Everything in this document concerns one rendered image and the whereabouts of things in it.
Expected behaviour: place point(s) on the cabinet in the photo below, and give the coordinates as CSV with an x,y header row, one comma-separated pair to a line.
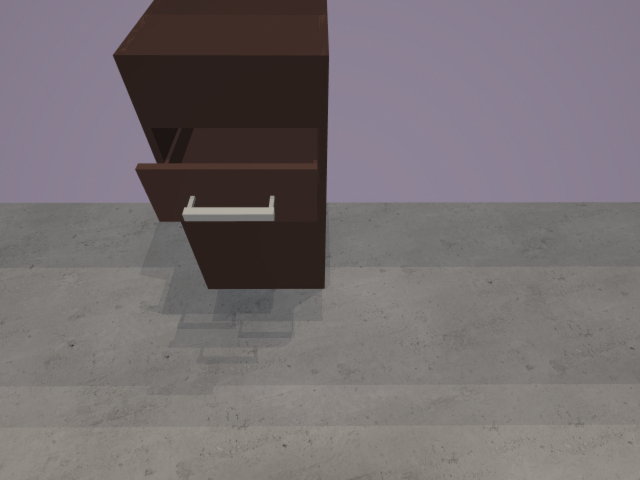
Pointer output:
x,y
237,64

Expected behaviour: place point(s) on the drawer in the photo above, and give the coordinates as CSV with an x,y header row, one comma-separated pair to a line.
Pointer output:
x,y
236,167

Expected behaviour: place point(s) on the handle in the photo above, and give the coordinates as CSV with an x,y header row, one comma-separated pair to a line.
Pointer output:
x,y
191,213

